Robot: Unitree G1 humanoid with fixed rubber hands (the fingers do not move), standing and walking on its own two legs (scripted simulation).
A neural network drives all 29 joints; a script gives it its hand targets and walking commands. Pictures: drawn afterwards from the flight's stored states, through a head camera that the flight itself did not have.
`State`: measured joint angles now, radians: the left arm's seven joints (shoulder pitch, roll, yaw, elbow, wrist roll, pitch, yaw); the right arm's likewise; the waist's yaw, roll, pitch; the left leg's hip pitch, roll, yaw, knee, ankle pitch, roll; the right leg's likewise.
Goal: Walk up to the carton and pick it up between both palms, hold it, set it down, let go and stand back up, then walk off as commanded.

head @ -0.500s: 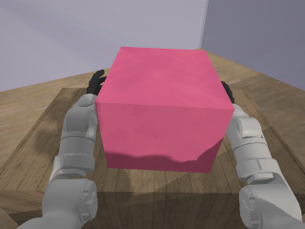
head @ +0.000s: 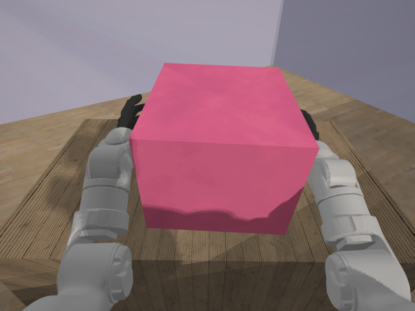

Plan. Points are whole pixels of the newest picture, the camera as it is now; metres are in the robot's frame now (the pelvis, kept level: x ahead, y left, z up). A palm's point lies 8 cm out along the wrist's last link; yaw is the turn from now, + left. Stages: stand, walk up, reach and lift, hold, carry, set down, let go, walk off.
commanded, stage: hold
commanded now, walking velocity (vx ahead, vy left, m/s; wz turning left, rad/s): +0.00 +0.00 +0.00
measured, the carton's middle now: (218, 140) +0.38 +0.00 +0.19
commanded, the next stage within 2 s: set down in 0.32 s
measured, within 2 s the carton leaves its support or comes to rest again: neither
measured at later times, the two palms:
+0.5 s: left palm (124, 133) +0.37 +0.18 +0.21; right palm (300, 144) +0.38 -0.16 +0.19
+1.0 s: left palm (137, 144) +0.41 +0.17 +0.17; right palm (296, 163) +0.39 -0.17 +0.13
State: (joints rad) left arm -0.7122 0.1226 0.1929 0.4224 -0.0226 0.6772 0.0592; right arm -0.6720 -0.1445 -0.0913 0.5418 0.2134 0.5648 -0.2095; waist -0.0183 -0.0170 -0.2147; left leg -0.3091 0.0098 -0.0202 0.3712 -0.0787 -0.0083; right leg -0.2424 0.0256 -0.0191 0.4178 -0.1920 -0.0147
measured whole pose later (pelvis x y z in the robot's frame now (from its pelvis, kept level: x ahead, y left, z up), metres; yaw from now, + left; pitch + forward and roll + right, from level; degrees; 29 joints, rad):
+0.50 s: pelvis +0.00 +0.00 +0.00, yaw +0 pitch +0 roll +0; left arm -0.71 0.11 0.27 0.44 0.04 0.58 0.00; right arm -0.72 -0.09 -0.16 0.65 0.16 0.42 -0.18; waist -0.02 -0.02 -0.18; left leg -0.29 0.01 -0.02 0.36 -0.08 -0.01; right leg -0.23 0.03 -0.02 0.41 -0.19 -0.01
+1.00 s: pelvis +0.03 -0.01 +0.00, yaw +0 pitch +0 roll +0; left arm -0.63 0.10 0.23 0.45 0.06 0.40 -0.05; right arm -0.55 -0.05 -0.15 0.60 0.09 0.22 -0.18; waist -0.02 -0.04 -0.08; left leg -0.22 0.01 -0.02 0.33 -0.10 -0.01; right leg -0.16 0.02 -0.02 0.37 -0.21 -0.01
